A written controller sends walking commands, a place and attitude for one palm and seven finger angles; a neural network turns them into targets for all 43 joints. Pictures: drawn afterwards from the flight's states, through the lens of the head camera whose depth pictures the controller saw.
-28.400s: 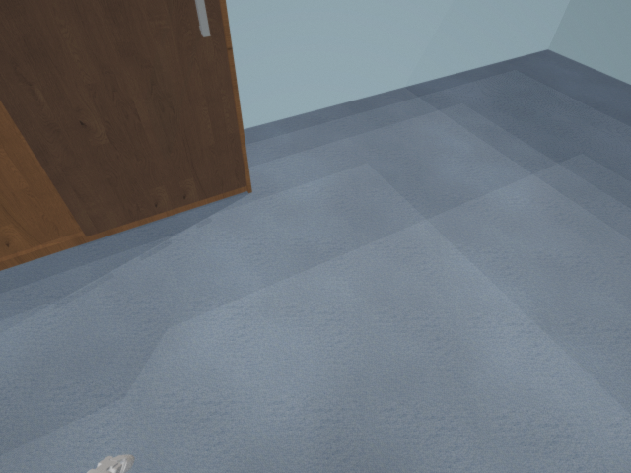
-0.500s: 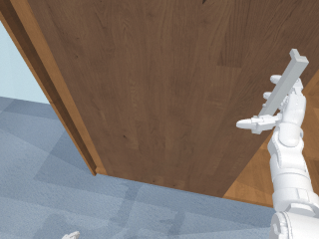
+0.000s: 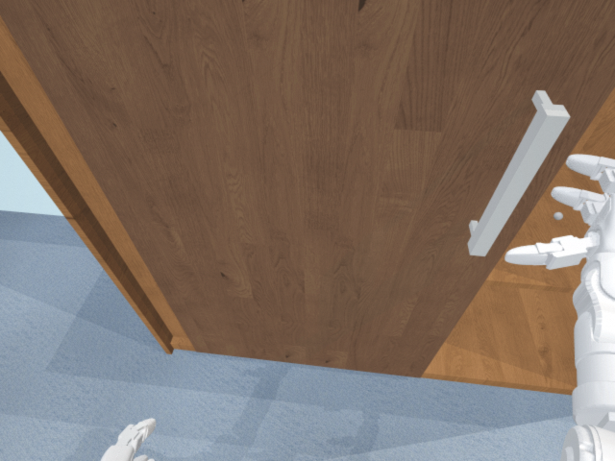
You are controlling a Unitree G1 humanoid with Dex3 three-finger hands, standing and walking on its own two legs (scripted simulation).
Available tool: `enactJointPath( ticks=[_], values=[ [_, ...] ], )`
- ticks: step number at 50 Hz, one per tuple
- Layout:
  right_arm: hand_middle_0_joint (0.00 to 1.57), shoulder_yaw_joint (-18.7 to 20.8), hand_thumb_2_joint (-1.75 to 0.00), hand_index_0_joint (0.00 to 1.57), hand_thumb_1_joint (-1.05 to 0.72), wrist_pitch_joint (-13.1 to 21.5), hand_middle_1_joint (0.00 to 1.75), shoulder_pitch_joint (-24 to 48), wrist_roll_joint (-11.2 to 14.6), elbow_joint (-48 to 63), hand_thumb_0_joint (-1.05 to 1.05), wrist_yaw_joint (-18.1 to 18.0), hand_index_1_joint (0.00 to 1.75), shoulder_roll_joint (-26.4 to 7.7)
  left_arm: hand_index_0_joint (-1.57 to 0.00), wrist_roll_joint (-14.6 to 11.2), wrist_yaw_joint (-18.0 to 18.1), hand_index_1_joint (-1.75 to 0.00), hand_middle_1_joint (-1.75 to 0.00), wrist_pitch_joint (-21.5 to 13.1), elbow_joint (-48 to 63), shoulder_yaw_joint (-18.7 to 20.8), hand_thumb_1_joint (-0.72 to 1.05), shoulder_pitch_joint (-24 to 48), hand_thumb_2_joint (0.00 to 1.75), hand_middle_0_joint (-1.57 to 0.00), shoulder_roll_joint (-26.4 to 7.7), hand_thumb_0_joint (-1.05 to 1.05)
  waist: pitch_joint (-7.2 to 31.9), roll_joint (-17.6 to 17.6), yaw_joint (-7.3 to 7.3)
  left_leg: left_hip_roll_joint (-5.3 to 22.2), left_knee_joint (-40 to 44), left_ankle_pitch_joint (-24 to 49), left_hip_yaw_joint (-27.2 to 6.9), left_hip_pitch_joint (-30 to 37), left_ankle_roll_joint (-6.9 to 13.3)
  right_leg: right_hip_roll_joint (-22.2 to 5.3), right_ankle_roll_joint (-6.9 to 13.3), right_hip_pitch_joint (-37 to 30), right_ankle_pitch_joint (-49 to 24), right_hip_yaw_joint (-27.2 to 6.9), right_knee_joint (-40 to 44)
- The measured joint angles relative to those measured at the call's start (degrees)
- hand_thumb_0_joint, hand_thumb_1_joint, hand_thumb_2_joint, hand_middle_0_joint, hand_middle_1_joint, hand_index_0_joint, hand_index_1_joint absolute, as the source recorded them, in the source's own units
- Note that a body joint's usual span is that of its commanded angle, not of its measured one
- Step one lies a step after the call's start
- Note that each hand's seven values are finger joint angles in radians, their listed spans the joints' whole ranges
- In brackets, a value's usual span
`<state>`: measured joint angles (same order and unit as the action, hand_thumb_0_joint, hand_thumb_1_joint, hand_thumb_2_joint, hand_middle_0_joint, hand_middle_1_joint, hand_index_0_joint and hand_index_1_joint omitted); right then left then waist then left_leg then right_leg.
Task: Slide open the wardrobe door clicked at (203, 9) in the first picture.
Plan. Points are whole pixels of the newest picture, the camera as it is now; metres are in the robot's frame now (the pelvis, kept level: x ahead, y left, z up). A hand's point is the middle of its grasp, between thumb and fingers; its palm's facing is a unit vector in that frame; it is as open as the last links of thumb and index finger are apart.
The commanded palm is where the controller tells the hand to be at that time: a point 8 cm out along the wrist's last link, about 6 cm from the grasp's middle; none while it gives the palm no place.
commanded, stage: slip the hand off the handle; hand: right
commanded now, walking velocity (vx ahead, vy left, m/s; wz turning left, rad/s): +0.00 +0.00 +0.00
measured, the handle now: (504, 183) +0.46 -0.24 +0.13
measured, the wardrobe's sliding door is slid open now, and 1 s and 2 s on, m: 0.60 0.60 0.60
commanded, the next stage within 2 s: draw the hand back to the body in 0.78 s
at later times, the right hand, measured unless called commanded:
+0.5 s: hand (583, 266) +0.32 -0.28 +0.13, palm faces +0.40 +0.91 -0.14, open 14.7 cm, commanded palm +0.28 -0.31 +0.14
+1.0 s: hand (587, 304) +0.27 -0.26 +0.14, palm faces +0.26 +0.96 -0.07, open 14.7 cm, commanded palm +0.22 -0.31 +0.14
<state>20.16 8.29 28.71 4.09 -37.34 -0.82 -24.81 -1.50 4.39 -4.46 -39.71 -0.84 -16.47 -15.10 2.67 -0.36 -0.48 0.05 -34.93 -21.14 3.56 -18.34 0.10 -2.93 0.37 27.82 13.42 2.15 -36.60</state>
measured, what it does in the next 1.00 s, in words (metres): stands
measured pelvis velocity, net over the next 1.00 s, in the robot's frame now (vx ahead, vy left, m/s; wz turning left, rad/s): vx -0.01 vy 0.01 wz -0.02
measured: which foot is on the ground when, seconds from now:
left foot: down 0.00-1.00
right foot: down 0.00-1.00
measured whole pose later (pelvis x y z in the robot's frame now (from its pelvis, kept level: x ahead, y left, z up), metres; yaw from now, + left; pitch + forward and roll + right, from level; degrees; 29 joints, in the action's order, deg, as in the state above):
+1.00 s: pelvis -0.01 +0.01 +0.00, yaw -1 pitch -1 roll +1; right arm 20.2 3.7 3.5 15.6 -10.5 10.4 -20.7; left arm -2.6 7.0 -10.8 -39.2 -4.0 -12.4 -14.2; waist 2.1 -2.2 2.8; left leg -0.4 -33.8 -20.5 4.7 -12.7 1.0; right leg -3.0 -0.5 22.0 11.7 0.9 -34.4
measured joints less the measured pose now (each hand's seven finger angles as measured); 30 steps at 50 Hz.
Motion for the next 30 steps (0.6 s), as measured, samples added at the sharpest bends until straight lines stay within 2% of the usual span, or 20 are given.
enactJointPath(
  ticks=[8,16,24,30],
  values=[
    [0.25,0.8,-0.20,0.25,0.55,0.8,1.15,-0.7,1.2,1.2,-0.02,2.6,1.15,-0.1,-0.20,0.0,0.0,-0.30,-0.30,-0.1,0.0,0.3,0.90,-0.5,0.90,-0.20,-0.2,0.01,0.3,-0.5,-0.40,0.0,-0.4,-0.2,-0.2,-1.0,-0.1,0.0,0.1,1.0,0.4,0.1,-0.6],
    [0.25,1.3,-0.20,0.25,0.55,-0.9,1.15,-11.8,3.1,11.5,-0.02,2.3,1.15,3.0,-0.20,-0.3,-0.9,-0.30,-0.30,0.2,1.8,0.3,0.90,-1.4,0.90,-0.20,0.3,0.01,1.7,-1.2,-0.19,0.1,-0.3,-0.4,-1.7,0.1,-0.3,-0.2,0.3,-1.0,1.0,1.7,0.0],
    [0.25,2.0,-0.20,0.25,0.55,-2.0,1.15,-19.9,3.7,21.2,-0.02,0.8,1.15,4.3,-0.20,-0.2,-0.4,-0.30,-0.30,-0.8,2.3,-0.3,0.90,0.8,0.90,-0.20,1.0,0.01,1.2,-1.1,1.53,0.0,-0.5,-0.5,-1.1,1.6,0.0,-0.2,0.0,-2.3,0.6,1.0,-0.1],
    [0.25,-1.2,-0.20,0.25,0.55,-2.8,1.15,-21.4,4.9,24.8,-0.02,1.9,1.15,5.3,-0.20,-0.6,0.9,-0.30,-0.30,-2.7,2.1,-0.7,0.90,3.3,0.90,-0.20,0.6,0.01,0.5,-1.8,3.03,0.2,-0.4,-0.2,0.3,2.7,0.1,0.3,-0.2,-2.8,-0.3,-0.4,0.1]
  ],
)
